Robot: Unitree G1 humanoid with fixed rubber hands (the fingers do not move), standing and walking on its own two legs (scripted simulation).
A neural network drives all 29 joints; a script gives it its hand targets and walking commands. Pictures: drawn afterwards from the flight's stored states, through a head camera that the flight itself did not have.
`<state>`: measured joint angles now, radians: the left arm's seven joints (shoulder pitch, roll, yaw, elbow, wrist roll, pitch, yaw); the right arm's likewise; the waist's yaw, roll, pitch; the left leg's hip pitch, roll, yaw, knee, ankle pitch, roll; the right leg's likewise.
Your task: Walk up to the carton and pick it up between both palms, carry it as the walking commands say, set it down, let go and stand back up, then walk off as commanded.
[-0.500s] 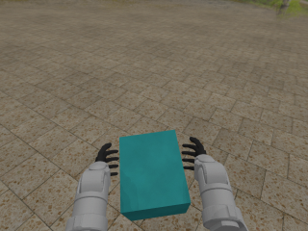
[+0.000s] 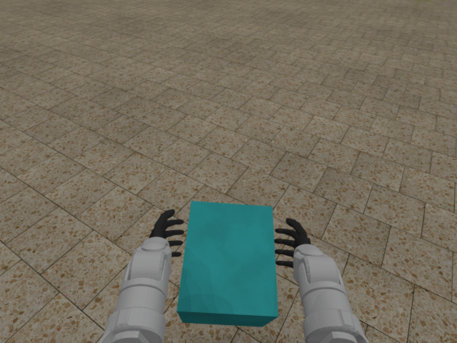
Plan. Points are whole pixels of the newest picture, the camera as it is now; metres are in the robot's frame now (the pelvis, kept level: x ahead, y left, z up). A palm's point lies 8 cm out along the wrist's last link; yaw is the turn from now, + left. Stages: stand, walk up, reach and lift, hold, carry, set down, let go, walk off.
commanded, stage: set down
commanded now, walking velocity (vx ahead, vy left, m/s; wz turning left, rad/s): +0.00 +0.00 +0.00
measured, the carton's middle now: (227, 265) +0.32 -0.02 -0.10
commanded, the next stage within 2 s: none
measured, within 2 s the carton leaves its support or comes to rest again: neither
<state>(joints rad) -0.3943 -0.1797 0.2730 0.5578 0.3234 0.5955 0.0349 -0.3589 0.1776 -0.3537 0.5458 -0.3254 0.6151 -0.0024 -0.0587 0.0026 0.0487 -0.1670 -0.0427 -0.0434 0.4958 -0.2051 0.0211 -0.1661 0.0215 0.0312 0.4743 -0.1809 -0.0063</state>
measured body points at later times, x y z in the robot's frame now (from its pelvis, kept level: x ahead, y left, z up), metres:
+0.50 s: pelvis +0.02 +0.00 -0.02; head +0.14 +0.00 +0.42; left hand +0.38 +0.11 -0.08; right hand +0.36 -0.16 -0.08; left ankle +0.06 +0.10 -0.74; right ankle +0.06 -0.12 -0.74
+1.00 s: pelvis -0.02 -0.01 -0.09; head +0.18 -0.02 +0.31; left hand +0.37 +0.11 -0.18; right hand +0.35 -0.15 -0.18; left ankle +0.06 +0.11 -0.74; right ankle +0.06 -0.12 -0.74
